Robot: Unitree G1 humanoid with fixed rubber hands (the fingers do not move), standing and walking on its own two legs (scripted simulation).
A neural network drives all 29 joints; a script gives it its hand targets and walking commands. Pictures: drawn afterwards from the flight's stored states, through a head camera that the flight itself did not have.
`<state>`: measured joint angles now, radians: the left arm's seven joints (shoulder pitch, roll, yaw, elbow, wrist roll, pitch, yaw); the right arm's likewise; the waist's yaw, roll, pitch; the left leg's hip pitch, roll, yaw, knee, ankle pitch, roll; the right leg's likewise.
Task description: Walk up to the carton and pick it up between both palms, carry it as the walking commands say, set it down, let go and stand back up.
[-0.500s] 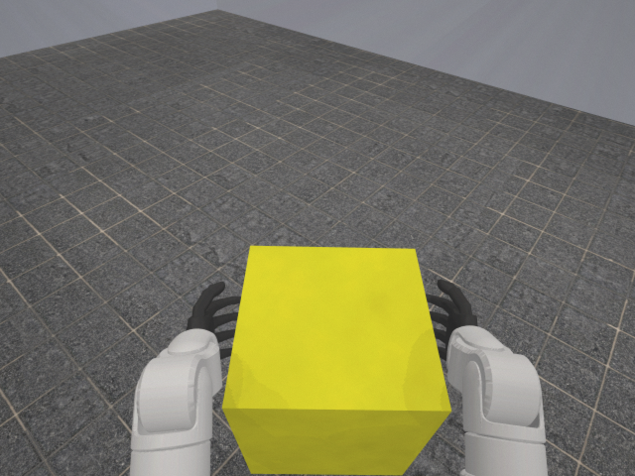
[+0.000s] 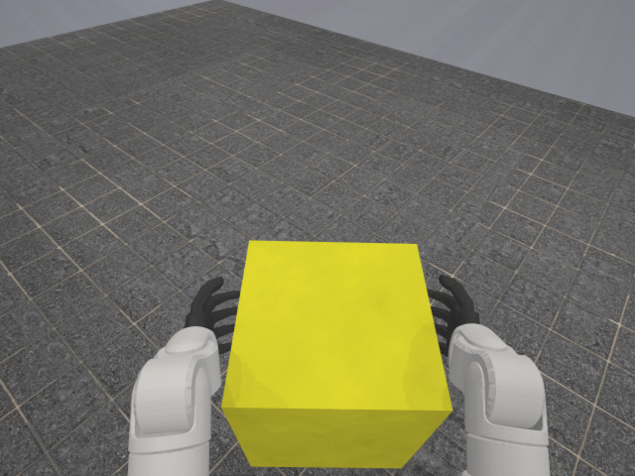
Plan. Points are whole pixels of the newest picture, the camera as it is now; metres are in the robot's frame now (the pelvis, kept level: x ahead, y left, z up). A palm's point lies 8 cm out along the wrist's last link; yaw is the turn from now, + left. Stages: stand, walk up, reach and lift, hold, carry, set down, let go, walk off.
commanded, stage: carry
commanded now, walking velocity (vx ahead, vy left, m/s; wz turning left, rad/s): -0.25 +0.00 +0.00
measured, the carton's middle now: (329, 361) +0.29 +0.00 +0.01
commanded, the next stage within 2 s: none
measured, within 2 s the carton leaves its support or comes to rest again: neither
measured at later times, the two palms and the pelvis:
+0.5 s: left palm (202, 412) +0.20 +0.14 +0.06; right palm (490, 413) +0.20 -0.16 +0.07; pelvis -0.08 -0.01 -0.02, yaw +0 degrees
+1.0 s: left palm out of the picture +0.08 +0.12 +0.08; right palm out of the picture +0.08 -0.18 +0.07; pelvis -0.21 -0.02 +0.00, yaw +3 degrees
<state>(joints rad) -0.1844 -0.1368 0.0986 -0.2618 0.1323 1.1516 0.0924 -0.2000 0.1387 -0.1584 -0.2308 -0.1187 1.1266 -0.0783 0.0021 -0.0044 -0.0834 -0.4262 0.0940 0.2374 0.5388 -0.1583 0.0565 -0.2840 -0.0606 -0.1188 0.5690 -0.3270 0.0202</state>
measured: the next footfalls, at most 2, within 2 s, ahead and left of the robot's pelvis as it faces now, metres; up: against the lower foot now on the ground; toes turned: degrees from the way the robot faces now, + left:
right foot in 0.66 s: -0.09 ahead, -0.10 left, +0.00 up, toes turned -8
left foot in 1.04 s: -0.26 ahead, +0.11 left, +0.00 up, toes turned +12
